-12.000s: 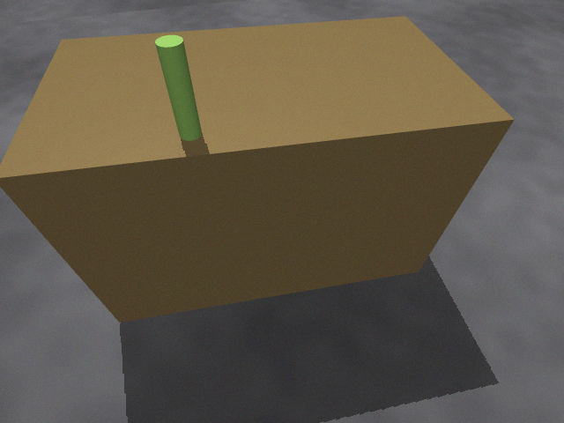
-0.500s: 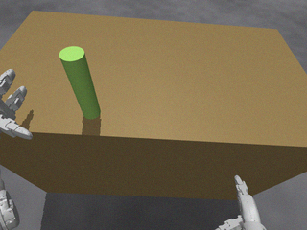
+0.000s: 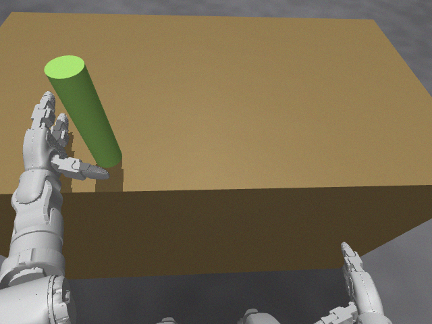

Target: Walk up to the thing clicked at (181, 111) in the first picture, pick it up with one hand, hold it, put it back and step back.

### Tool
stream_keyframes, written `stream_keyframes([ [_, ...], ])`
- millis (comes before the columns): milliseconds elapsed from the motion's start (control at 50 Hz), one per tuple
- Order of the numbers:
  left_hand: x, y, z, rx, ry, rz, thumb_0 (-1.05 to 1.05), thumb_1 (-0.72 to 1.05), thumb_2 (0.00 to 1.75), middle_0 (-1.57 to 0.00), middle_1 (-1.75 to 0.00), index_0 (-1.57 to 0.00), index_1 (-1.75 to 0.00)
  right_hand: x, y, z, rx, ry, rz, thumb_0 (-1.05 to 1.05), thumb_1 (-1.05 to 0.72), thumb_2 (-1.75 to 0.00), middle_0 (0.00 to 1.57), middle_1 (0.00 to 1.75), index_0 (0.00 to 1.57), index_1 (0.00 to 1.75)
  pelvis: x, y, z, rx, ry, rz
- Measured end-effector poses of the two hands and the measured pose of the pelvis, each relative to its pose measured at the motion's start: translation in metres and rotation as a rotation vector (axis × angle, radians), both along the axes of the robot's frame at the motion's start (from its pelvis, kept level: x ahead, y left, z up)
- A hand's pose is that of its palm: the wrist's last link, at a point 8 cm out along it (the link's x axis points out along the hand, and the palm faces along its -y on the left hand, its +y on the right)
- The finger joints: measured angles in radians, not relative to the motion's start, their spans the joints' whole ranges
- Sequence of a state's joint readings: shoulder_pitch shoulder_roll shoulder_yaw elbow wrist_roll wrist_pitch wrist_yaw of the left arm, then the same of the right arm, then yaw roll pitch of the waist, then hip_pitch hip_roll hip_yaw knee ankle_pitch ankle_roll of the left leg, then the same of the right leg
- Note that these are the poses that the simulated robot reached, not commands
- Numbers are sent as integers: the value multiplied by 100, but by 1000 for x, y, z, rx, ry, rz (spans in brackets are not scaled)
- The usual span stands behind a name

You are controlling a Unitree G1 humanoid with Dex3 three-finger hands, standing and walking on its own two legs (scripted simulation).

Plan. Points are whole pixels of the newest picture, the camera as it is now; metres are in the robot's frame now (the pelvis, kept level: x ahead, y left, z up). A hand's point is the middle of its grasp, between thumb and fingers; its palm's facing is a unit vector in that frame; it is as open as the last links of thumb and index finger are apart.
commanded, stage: close in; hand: left
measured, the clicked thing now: (91, 120) +0.44 +0.20 +0.13
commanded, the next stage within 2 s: rest palm in 0.16 s
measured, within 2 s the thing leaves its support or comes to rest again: leaves its support in 1.52 s
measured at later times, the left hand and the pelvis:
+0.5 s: hand (99, 151) +0.41 +0.19 +0.08, palm faces +0.13 -0.99 +0.05, open 17.5 cm; pelvis -0.01 -0.01 +0.00, yaw +0 degrees
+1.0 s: hand (103, 134) +0.44 +0.19 +0.09, palm faces +0.09 -1.00 +0.03, open 12.7 cm; pelvis -0.02 +0.00 -0.01, yaw +0 degrees
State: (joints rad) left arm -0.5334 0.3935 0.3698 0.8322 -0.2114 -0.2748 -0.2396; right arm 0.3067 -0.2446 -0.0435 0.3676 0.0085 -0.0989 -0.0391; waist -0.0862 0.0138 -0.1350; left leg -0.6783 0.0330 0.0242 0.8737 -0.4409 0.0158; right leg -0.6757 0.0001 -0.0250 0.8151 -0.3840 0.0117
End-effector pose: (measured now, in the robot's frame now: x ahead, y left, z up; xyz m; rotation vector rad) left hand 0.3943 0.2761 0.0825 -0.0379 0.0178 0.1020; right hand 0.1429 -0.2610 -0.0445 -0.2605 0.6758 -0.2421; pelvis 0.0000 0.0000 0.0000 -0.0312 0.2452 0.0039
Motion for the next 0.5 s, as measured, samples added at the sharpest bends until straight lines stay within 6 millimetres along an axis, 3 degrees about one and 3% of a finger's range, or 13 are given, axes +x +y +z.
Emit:
stream_keyframes([
  [140,-11,-10,-8,-22,12,1,-1,-42,7,-2,-2,-3,-1,11,4,7,14,-34,46,-1,54,-5,5,5,6,5,2,-5,-1,10,-10,12],
  [380,-3,-35,-1,-7,-11,-10,-1,-49,6,-4,0,-4,0,-7,-10,6,-1,-7,6,-1,53,-6,5,5,6,5,-7,-8,-2,12,-23,9],
  [500,-15,-34,-6,-18,6,32,-1,-54,3,-7,0,-6,0,-16,-12,10,8,-26,-9,-1,52,-6,5,5,6,5,-11,-9,-2,16,-35,2],
])
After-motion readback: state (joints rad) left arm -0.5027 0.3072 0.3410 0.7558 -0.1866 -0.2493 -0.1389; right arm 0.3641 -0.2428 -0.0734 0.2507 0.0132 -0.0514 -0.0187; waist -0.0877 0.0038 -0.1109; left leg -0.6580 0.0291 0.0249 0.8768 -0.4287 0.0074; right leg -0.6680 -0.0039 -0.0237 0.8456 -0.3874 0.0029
